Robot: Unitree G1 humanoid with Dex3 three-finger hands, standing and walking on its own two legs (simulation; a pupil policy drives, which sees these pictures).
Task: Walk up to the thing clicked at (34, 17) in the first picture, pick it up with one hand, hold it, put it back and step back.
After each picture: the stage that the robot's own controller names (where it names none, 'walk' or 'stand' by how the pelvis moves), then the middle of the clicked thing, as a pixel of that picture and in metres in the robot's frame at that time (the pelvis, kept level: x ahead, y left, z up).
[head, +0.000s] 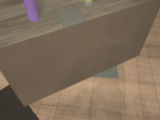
stand; (29, 0) +0.90 +0.33 +0.03
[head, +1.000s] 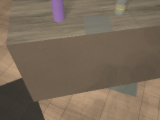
walk; (57, 0) +0.86 +0.22 +0.04
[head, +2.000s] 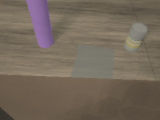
walk; (41, 21) +0.56 +0.22 +0.07
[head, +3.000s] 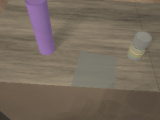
stand; (42, 28) +0.54 +0.19 +0.06
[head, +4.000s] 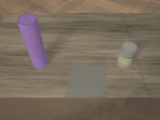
stand; (34, 44) +0.52 +0.22 +0.03
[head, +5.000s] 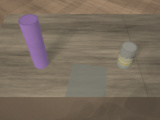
stand; (35, 44) +0.53 +0.22 +0.03
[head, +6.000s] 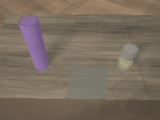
stand; (35, 45) +0.52 +0.22 +0.03
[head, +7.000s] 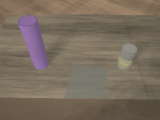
stand; (35, 45) +0.52 +0.22 +0.03
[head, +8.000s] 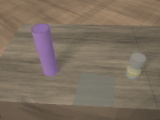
rise first; (46, 52) +0.51 +0.20 +0.03
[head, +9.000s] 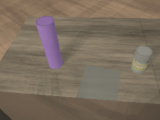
go down; (51, 45) +0.54 +0.19 +0.03
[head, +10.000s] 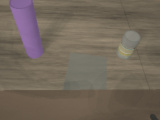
go down; (29, 31) +0.54 +0.18 +0.05
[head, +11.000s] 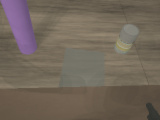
go down; (21, 25) +0.54 +0.18 +0.07
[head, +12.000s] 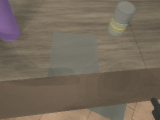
close in; out of the picture +0.54 +0.20 +0.11
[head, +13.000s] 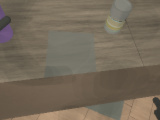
lift; out of the picture +0.54 +0.20 +0.11
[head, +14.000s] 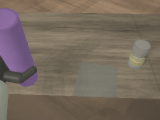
lift; (17, 55) +0.34 +0.19 +0.19
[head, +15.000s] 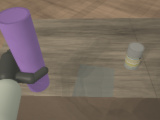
lift; (28, 56) +0.33 +0.16 +0.20
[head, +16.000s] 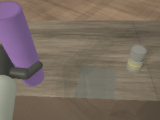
hold; (22, 51) +0.32 +0.18 +0.22
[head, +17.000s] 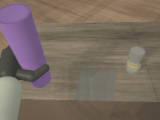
crouch; (30, 53) +0.32 +0.15 +0.22
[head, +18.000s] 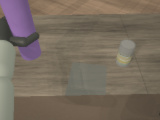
crouch; (21, 23) +0.45 +0.18 +0.21
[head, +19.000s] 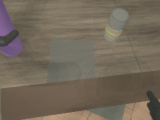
lower; out of the picture +0.52 +0.19 +0.08
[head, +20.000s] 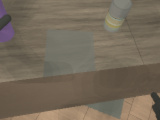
lower; out of the picture +0.54 +0.19 +0.12
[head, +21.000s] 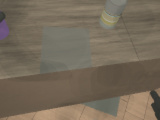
lower; out of the picture +0.55 +0.20 +0.12
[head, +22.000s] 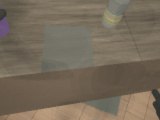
lower; out of the picture +0.55 +0.20 +0.12
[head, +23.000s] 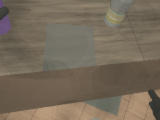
loosen; out of the picture +0.55 +0.19 +0.12
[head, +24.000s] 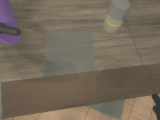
withdraw; out of the picture +0.54 +0.17 +0.11
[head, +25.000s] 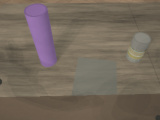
sink last; (43, 39) +0.50 +0.15 +0.08
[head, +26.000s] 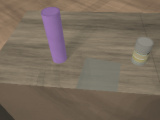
stand; (55, 38) +0.55 +0.17 +0.07
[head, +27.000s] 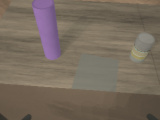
stand; (48, 32) +0.52 +0.16 +0.08
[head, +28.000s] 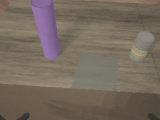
stand; (47, 31) +0.52 +0.16 +0.09
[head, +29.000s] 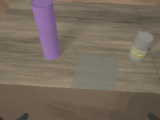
stand; (47, 32) +0.52 +0.16 +0.09
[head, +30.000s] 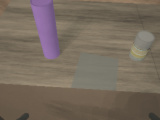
stand; (47, 31) +0.52 +0.16 +0.09
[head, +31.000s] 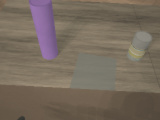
stand; (45, 31) +0.52 +0.15 +0.09
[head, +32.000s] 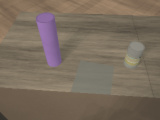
stand; (50, 42) +0.54 +0.17 +0.03
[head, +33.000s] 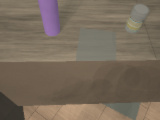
walk; (49, 8) +0.61 +0.14 +0.05
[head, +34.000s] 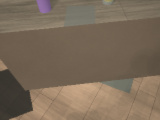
walk; out of the picture +0.84 +0.27 +0.05
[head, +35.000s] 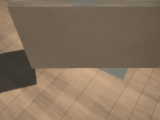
stand; out of the picture +1.14 +0.23 +0.05
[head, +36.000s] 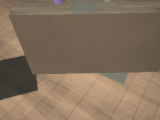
stand; out of the picture +1.13 +0.20 +0.03
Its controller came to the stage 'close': yes
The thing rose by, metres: 0.21
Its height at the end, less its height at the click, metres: +0.00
